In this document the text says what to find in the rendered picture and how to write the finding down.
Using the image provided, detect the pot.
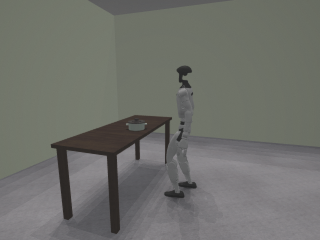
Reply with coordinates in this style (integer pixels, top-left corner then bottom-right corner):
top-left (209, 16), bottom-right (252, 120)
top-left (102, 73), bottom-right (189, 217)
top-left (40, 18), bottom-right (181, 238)
top-left (126, 123), bottom-right (147, 131)

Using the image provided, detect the robot head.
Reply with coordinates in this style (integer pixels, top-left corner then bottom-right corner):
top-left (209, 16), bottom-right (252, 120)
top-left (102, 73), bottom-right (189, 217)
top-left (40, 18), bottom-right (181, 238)
top-left (176, 65), bottom-right (192, 88)

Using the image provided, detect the left robot upper arm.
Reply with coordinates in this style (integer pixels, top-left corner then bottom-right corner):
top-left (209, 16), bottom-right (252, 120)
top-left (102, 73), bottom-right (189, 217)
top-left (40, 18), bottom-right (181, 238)
top-left (178, 88), bottom-right (194, 116)

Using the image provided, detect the robot right shin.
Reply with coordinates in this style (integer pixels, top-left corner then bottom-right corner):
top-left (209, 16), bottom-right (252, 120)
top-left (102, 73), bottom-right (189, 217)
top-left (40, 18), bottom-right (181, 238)
top-left (177, 157), bottom-right (192, 184)

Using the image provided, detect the left robot forearm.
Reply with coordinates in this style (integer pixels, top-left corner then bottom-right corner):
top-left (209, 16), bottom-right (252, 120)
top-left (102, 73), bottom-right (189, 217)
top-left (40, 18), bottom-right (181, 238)
top-left (181, 110), bottom-right (193, 140)

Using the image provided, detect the robot left hand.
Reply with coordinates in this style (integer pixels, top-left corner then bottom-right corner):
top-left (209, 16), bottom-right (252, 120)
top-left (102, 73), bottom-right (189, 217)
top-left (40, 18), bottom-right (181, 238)
top-left (177, 139), bottom-right (188, 158)

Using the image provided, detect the lid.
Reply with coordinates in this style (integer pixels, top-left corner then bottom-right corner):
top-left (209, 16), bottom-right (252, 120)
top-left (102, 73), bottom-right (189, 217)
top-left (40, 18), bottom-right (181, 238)
top-left (128, 120), bottom-right (146, 124)

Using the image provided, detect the table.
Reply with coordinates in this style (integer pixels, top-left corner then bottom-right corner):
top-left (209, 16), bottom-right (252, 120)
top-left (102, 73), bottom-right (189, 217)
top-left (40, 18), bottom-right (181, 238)
top-left (51, 115), bottom-right (172, 234)

